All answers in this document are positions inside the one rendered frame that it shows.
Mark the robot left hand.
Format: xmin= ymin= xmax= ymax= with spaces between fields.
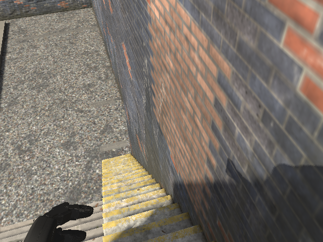
xmin=21 ymin=202 xmax=94 ymax=242

